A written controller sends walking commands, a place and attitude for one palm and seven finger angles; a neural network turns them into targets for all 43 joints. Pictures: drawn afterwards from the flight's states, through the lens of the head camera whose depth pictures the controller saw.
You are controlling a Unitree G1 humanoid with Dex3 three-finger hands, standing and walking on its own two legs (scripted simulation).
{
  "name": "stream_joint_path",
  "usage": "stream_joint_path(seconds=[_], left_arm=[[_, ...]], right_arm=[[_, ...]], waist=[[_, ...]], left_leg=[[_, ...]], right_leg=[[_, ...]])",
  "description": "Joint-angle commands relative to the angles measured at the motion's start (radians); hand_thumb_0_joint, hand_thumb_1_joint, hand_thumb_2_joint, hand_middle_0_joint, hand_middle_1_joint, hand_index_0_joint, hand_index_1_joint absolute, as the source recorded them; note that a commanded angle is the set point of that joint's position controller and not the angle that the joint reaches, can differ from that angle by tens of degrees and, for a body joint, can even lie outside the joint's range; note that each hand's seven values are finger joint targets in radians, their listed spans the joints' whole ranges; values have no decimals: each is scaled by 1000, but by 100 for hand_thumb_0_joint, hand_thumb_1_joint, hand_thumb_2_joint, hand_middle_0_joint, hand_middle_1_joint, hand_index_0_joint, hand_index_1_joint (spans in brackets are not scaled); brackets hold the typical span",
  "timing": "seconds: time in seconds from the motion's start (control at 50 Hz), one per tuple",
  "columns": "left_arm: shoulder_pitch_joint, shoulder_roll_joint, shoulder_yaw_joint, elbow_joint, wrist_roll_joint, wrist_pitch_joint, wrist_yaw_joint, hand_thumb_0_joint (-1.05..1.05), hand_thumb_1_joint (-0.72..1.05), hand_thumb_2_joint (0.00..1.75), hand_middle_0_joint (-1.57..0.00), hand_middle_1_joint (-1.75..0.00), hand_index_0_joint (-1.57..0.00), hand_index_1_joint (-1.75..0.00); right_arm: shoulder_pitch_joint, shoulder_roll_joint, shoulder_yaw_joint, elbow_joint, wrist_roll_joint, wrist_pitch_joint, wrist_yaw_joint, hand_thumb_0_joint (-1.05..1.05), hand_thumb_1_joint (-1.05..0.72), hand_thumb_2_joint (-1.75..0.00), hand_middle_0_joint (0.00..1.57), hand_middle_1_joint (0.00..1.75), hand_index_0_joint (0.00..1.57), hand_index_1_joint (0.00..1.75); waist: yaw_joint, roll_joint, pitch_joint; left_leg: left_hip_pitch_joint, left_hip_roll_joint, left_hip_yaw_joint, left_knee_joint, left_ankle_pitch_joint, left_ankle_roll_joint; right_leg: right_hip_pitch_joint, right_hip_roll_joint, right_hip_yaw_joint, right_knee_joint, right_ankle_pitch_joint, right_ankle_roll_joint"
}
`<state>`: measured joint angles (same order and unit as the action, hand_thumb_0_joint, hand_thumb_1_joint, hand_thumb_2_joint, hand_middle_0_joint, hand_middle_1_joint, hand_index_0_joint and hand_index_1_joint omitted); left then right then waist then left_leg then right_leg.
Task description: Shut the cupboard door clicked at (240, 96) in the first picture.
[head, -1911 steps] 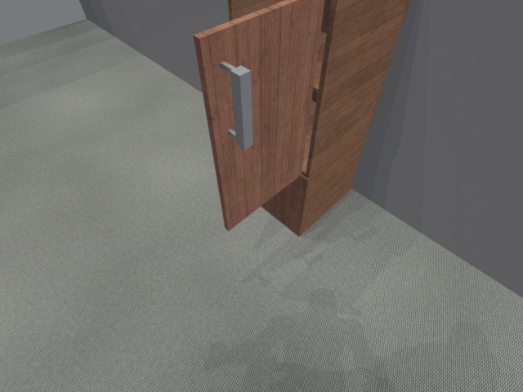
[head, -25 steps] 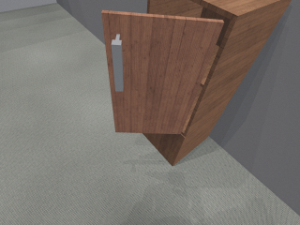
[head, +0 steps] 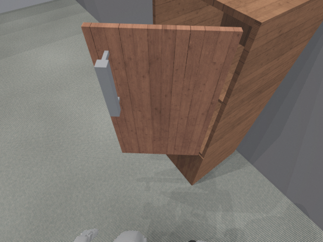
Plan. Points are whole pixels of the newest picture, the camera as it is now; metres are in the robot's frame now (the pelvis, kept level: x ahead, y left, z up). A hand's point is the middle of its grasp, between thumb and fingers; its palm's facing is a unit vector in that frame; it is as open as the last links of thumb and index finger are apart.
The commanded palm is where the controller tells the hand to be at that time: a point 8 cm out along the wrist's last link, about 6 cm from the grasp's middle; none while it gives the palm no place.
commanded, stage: come to a stop and stand still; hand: left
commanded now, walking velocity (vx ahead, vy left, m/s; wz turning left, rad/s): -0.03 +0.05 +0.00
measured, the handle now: (111, 85) +0.47 +0.16 +0.10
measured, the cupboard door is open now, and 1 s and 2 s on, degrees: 52 52 52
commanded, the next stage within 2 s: look again from close up in 1.52 s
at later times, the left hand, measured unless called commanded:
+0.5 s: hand out of the picture -0.05 +0.28 -0.18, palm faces -0.02 -0.98 -0.17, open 7.4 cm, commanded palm none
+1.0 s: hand out of the picture -0.01 +0.18 -0.15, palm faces -0.03 -0.97 -0.23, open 7.2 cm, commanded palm none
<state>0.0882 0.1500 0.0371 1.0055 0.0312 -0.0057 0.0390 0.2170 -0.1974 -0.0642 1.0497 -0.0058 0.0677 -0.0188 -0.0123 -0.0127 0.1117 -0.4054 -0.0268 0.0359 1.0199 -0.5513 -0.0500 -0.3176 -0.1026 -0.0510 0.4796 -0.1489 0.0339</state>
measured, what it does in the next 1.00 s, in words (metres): steps on the spot: left foot, then right foot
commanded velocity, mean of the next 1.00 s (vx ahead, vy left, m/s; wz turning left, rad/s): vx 0.06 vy -0.06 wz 0.00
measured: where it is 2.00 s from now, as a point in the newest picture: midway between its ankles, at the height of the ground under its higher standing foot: outside the picture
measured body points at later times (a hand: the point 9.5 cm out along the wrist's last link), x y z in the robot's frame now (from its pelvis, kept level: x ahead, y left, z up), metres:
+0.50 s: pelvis -0.03 +0.07 +0.01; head +0.00 +0.12 +0.46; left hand -0.05 +0.33 -0.16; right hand -0.02 -0.17 -0.11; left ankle -0.01 +0.14 -0.74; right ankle -0.12 -0.09 -0.65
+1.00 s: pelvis -0.05 +0.00 +0.01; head -0.05 -0.01 +0.46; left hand -0.01 +0.23 -0.14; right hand -0.10 -0.22 -0.15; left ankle -0.04 +0.13 -0.71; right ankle -0.08 -0.11 -0.74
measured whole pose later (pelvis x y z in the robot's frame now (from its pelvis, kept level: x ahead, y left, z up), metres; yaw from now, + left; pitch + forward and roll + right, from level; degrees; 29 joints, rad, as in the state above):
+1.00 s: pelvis -0.05 +0.00 +0.01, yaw -2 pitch +0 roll +1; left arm 0.24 0.15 0.03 1.07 0.02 -0.01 0.02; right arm 0.34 -0.16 -0.05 1.11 -0.02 0.02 -0.01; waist -0.03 0.02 0.01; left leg -0.33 0.02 0.03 0.66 -0.33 -0.02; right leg -0.12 -0.01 0.00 0.35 -0.22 -0.01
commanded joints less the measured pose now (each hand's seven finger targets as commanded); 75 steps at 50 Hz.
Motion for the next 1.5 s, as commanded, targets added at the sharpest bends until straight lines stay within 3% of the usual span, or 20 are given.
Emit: stream_joint_path(seconds=[0.0,0.08,0.1,0.12,0.14,0.16,0.2,0.26,0.42,0.6,0.7,0.74,0.78,0.8,0.86,0.9,0.98,1.04,1.16,1.48], left_arm=[[70,239,62,-52,8,14,18,0,90,90,-20,-30,-20,-30],[37,228,58,-67,9,29,3,0,90,90,-20,-30,-20,-30],[61,189,46,-70,-1,40,-2,0,90,90,-20,-30,-20,-30],[104,112,31,-78,-14,52,-5,0,90,90,-20,-30,-20,-30],[92,112,28,-83,-13,65,-1,0,90,90,-20,-30,-20,-30],[109,125,31,-89,-11,66,-9,0,90,90,-20,-30,-20,-30],[137,137,42,-34,-1,75,-21,0,90,90,-20,-30,-20,-30],[193,150,45,-1,-7,58,-30,0,90,90,-20,-30,-20,-30],[228,149,56,-10,-2,77,-34,0,90,90,-20,-30,-20,-30],[173,102,29,-10,-5,73,-44,0,90,90,-20,-30,-20,-30],[239,65,11,34,-15,48,-34,0,90,90,-20,-30,-20,-30],[307,86,13,67,-12,32,-23,0,90,90,-20,-30,-20,-30],[277,193,26,50,-2,13,-8,0,90,90,-20,-30,-20,-30],[217,217,28,18,-4,14,-8,0,90,90,-20,-30,-20,-30],[132,145,17,12,-11,-10,-5,0,90,90,-20,-30,-20,-30],[125,125,9,10,-13,-16,-9,0,90,90,-20,-30,-20,-30],[182,126,8,37,-15,-28,-9,0,90,90,-20,-30,-20,-30],[207,93,-4,68,-29,-30,-8,0,90,90,-20,-30,-20,-30],[226,81,-11,97,-22,-3,-1,0,90,90,-20,-30,-20,-30],[260,70,-22,132,-19,-2,-2,0,90,90,-20,-30,-20,-30]], right_arm=[[70,-42,-11,-73,-3,-6,15,0,-90,-90,20,30,20,30],[166,-54,-10,-55,-5,-31,17,0,-90,-90,20,30,20,30],[178,-95,-11,-54,-6,-43,16,0,-90,-90,20,30,20,30],[152,-187,-28,-80,-18,-57,12,0,-90,-90,20,30,20,30],[74,-231,-30,-120,-26,-54,-1,0,-90,-90,20,30,20,30],[-5,-214,-14,-148,-30,-58,-6,0,-90,-90,20,30,20,30],[-48,-179,-2,-138,-34,-68,-20,0,-90,-90,20,30,20,30],[1,-144,9,-124,-22,-78,-33,0,-90,-90,20,30,20,30],[170,-150,-13,-49,-18,-79,-64,0,-90,-90,20,30,20,30],[180,-141,-17,-2,-26,-74,-41,0,-90,-90,20,30,20,30],[136,-134,-14,22,-25,-66,-20,0,-90,-90,20,30,20,30],[137,-95,-8,35,-15,-62,-11,0,-90,-90,20,30,20,30],[140,5,15,13,-5,-57,-1,0,-90,-90,20,30,20,30],[125,-23,10,-1,-16,-48,7,0,-90,-90,20,30,20,30],[186,-12,3,35,-21,-42,12,0,-90,-90,20,30,20,30],[208,-8,8,42,-16,-50,15,0,-90,-90,20,30,20,30],[158,-10,19,31,-10,-70,5,0,-90,-90,20,30,20,30],[176,-26,31,61,-9,-98,-9,0,-90,-90,20,30,20,30],[122,-44,38,82,-2,-92,-30,0,-90,-90,20,30,20,30],[91,-50,45,76,-2,-90,-29,0,-90,-90,20,30,20,30]], waist=[[16,-158,-203],[-38,-188,-180],[-41,-38,-168],[-31,321,-129],[-31,351,-64],[11,243,-8],[28,205,14],[20,108,-25],[-33,111,-152],[-39,190,-106],[16,212,-72],[50,113,-67],[37,-207,17],[31,-192,80],[-17,-227,104],[-24,-192,67],[-1,-162,-52],[1,-57,-140],[10,80,-80],[9,8,-49]], left_leg=[[25,45,-47,-39,68,-4],[254,31,17,-457,286,8],[325,74,-52,-576,305,13],[207,288,-343,-767,239,62],[-12,374,-424,-860,171,111],[-141,380,-387,-892,25,158],[-33,288,-325,-880,72,81],[157,283,-239,-829,327,61],[433,356,-250,-753,677,107],[295,310,-247,-842,266,172],[97,232,-202,-856,36,144],[3,148,-123,-780,2,93],[-82,22,8,-508,71,35],[-55,36,-3,-412,87,36],[-19,64,-28,-302,203,38],[17,64,-13,-303,229,34],[71,57,-2,-452,223,22],[287,93,-63,-654,585,40],[295,147,-75,-629,736,72],[297,126,-89,-686,583,69]], right_leg=[[104,-254,151,-108,476,-205],[-60,-169,139,-62,0,-117],[-153,-94,103,41,-205,-72],[-202,47,12,230,-385,-1],[-115,80,93,345,-411,-1],[-34,53,127,376,-336,-13],[-125,88,151,490,-217,-4],[-180,92,159,517,-146,11],[-233,105,162,558,-196,25],[-96,76,74,330,-254,5],[169,115,-13,40,-189,-28],[324,89,8,-137,-135,-32],[184,-191,366,-393,-568,-120],[27,-264,431,-459,-644,-153],[-10,-171,324,-398,-386,-155],[28,-120,213,-341,-226,-153],[189,-109,187,-212,139,-168],[161,-33,133,-84,263,-98],[160,15,111,-113,145,-60],[182,2,107,-172,84,-52]])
